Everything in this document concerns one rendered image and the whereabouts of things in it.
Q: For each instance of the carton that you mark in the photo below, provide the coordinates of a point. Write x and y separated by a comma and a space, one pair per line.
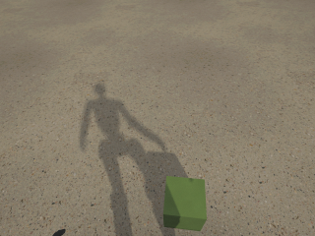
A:
184, 204

